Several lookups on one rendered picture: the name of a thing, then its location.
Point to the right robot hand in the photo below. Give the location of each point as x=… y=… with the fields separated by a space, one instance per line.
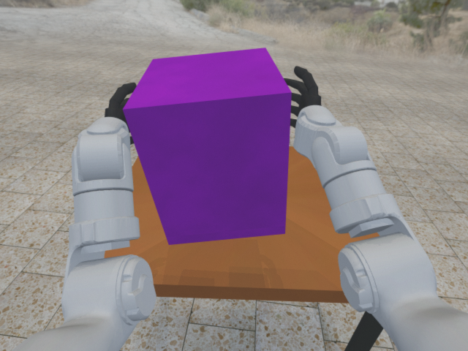
x=308 y=89

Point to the right robot upper arm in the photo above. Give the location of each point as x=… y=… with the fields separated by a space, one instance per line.
x=390 y=277

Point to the left robot upper arm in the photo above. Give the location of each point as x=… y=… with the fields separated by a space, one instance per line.
x=103 y=301

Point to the robot left forearm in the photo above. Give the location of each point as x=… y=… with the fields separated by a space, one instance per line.
x=102 y=186

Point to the robot right forearm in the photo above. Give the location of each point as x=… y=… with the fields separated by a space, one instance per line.
x=359 y=203

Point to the table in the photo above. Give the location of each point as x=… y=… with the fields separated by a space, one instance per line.
x=300 y=265

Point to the carton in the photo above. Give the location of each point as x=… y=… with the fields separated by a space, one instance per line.
x=212 y=132

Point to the left robot hand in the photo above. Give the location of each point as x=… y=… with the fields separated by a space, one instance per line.
x=117 y=103

